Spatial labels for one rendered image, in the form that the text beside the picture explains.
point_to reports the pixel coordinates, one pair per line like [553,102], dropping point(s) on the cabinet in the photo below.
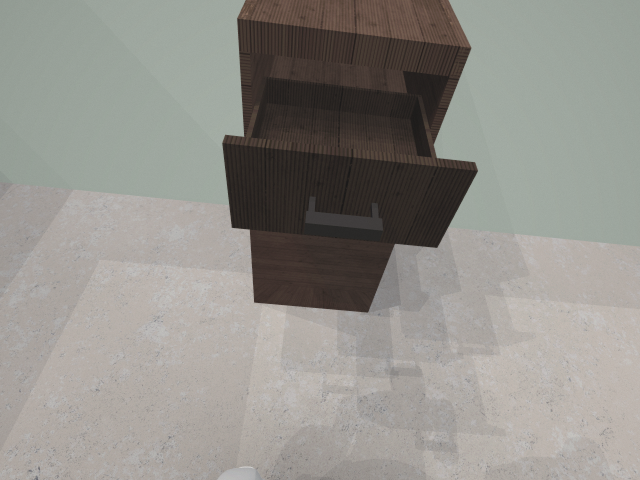
[407,46]

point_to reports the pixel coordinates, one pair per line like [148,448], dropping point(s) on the handle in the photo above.
[343,226]

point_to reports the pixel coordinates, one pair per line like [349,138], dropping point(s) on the drawer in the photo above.
[348,147]

